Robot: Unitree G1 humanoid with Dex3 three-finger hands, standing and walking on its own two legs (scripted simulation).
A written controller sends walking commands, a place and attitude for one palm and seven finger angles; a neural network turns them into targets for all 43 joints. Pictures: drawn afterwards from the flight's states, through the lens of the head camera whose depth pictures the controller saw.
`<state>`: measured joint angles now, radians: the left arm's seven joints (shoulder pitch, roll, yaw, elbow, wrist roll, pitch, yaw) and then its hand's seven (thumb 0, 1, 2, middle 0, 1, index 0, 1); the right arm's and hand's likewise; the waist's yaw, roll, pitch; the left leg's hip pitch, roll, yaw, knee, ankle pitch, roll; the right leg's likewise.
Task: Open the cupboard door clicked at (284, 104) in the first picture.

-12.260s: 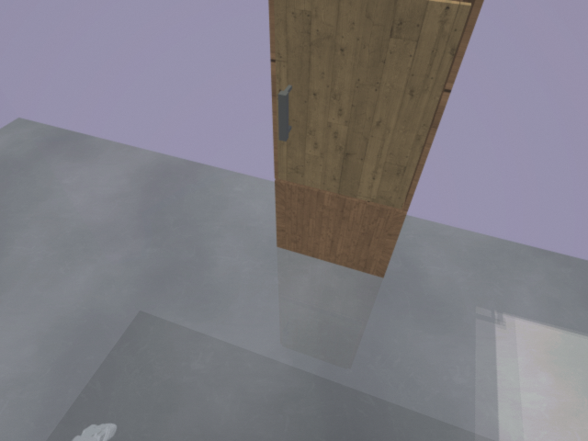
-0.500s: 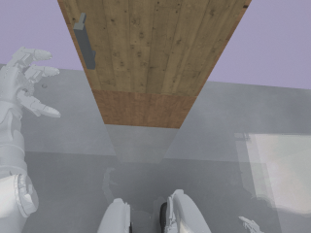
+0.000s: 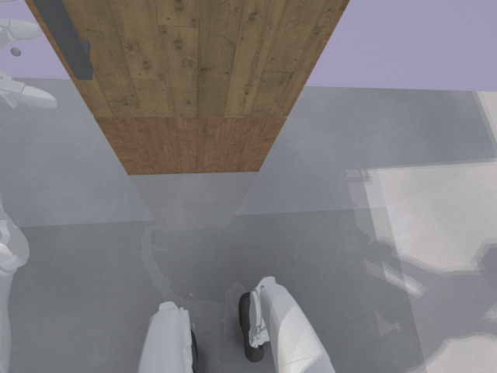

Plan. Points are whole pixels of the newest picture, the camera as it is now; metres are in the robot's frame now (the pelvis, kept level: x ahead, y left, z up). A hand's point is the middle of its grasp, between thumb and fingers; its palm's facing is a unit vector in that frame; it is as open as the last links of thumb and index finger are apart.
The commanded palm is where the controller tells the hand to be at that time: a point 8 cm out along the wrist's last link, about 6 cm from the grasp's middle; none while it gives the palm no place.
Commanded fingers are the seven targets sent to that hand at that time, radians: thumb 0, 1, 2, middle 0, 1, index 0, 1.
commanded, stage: move the hooked fingers beside the handle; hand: left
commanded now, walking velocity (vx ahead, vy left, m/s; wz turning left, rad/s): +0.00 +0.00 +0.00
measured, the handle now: (68, 25) +0.61 +0.19 +0.06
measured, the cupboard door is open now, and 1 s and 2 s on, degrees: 0 0 0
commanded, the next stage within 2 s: slide the fingers in behind the handle in 0.88 s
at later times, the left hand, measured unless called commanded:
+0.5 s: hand (11, 44) +0.57 +0.25 +0.07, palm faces -0.04 -1.00 -0.02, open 13.9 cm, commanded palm +0.55 +0.26 +0.06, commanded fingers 0.00 -0.50 0.30 -0.30 -1.20 -0.30 -1.20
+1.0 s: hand (16, 48) +0.56 +0.24 +0.07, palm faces -0.04 -1.00 -0.03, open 14.0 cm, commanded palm +0.55 +0.26 +0.06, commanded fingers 0.00 -0.50 0.30 -0.30 -1.20 -0.30 -1.20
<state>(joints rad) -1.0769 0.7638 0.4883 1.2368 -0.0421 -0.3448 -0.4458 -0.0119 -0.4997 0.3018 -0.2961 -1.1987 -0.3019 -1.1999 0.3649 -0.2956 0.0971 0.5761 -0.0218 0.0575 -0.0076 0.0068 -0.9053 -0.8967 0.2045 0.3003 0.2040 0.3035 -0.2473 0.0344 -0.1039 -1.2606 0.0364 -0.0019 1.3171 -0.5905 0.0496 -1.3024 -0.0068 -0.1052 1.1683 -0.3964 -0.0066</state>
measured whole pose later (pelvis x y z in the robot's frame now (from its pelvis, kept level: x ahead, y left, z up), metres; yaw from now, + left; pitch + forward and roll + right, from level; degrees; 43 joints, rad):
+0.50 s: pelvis +0.02 +0.01 +0.01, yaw -1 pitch +31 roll -6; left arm -1.03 0.74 0.49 1.17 -0.04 -0.32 -0.43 -0.01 -0.50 0.30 -0.30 -1.20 -0.31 -1.20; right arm 0.38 -0.27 0.09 0.57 -0.03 0.11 0.02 0.00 -0.90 -0.90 0.21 0.30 0.20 0.30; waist -0.25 0.03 -0.11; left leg -1.21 0.04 -0.01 1.27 -0.60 0.05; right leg -1.24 0.01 -0.11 1.10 -0.40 0.00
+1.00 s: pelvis +0.02 +0.00 +0.01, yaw -1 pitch +30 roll -6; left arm -1.00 0.72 0.50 1.17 -0.05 -0.35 -0.42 -0.01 -0.50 0.30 -0.30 -1.20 -0.30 -1.20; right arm 0.36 -0.27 0.09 0.56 -0.03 0.12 0.02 0.00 -0.91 -0.90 0.20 0.30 0.20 0.30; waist -0.24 0.03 -0.11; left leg -1.21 0.05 -0.01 1.28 -0.60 0.05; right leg -1.24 0.01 -0.11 1.12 -0.40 0.00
